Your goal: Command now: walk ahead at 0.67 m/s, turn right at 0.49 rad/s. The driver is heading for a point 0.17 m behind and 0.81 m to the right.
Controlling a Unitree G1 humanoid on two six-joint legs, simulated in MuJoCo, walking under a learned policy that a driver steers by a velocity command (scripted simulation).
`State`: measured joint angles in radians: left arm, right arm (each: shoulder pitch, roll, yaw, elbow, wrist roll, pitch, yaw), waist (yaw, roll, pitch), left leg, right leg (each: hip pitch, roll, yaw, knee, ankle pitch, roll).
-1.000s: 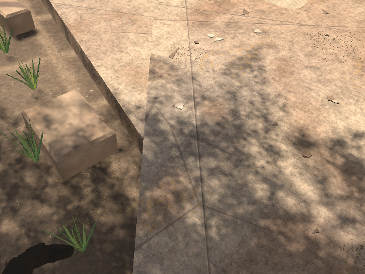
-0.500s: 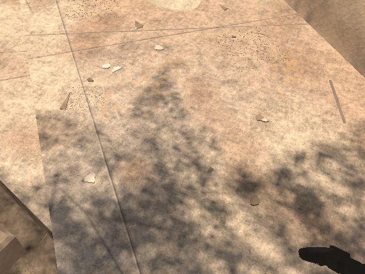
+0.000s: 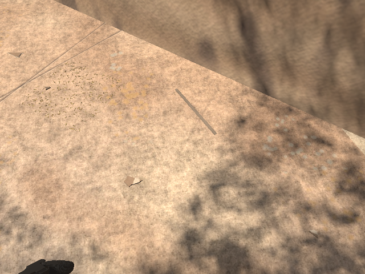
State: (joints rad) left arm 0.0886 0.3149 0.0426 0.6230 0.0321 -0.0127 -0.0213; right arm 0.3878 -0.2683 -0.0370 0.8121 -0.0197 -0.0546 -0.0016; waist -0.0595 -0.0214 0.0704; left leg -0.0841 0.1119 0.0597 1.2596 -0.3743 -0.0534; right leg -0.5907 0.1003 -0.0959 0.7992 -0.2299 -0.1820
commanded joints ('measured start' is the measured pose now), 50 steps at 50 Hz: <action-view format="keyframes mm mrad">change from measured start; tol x32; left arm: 1 238 189 74 11 -16 -25 37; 50 302 120 65 58 -28 -14 6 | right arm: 1 -29 -135 -11 -149 11 -34 -10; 50 -369 -112 -46 -226 -21 70 35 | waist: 1 91 64 -258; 50 110 -60 -28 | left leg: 1 -625 -15 -76 310 53 12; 16 -173 -159 13 -719 484 115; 19 315 357 -441 -680 1706 396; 24 -153 184 -203 -953 699 304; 41 -468 205 133 -834 -475 67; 43 -911 -93 54 -221 -259 -26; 50 -698 -67 -67 -307 208 -35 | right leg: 1 744 -378 600 -390 727 -173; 16 546 -175 164 -287 985 102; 18 423 -51 123 145 508 131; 19 193 93 153 504 -471 174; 21 136 40 251 618 -316 167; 40 493 -96 -61 -147 -259 90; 43 470 -426 852 -684 -840 -140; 50 512 -232 535 -663 -290 -67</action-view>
